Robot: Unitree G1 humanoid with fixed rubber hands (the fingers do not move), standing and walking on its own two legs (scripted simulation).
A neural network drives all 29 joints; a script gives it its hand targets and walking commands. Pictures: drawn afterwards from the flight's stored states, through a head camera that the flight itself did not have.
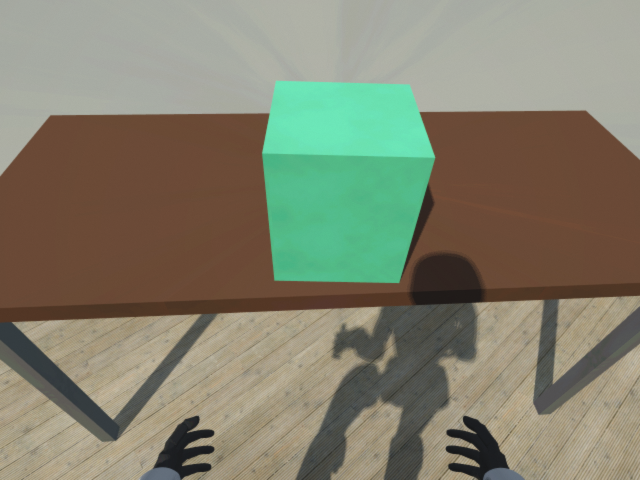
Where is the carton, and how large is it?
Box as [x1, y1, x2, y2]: [262, 81, 434, 282]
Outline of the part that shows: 276,81 262,152 274,280 398,282 434,160 434,155 409,84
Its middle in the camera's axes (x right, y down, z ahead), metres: +0.03 -0.09 +0.63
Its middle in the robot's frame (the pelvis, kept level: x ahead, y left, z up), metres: +0.53 -0.01 +0.09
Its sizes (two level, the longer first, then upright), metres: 0.210 0.200 0.250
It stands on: a table, 0.74 m high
